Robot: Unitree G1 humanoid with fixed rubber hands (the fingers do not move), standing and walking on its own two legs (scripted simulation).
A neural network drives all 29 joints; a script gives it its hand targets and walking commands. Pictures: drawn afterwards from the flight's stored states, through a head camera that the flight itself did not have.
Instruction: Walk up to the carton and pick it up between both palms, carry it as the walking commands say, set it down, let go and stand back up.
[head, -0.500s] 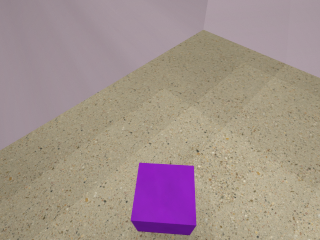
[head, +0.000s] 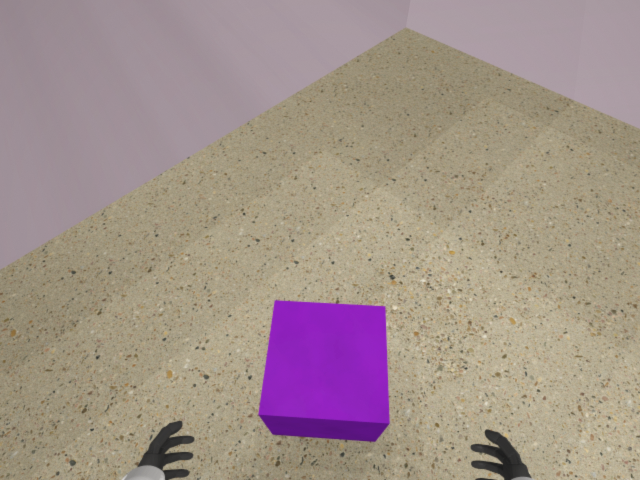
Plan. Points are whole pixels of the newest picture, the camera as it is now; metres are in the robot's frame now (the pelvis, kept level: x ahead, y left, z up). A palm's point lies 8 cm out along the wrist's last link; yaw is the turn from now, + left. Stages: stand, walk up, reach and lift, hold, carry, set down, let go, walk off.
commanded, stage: reach and lift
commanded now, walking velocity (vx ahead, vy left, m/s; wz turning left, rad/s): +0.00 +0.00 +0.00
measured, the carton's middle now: (326, 373) +0.41 +0.01 -0.61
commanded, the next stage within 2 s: none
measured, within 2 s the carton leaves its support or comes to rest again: neither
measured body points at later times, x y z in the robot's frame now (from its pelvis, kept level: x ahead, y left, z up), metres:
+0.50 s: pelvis -0.08 +0.04 -0.05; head +0.07 +0.04 +0.38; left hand +0.17 +0.25 -0.16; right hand +0.15 -0.23 -0.16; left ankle -0.01 +0.16 -0.73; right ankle -0.02 -0.09 -0.73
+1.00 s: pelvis -0.09 +0.03 -0.08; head +0.14 +0.03 +0.30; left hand +0.32 +0.25 -0.20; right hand +0.30 -0.23 -0.19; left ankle -0.01 +0.16 -0.73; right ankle -0.02 -0.09 -0.73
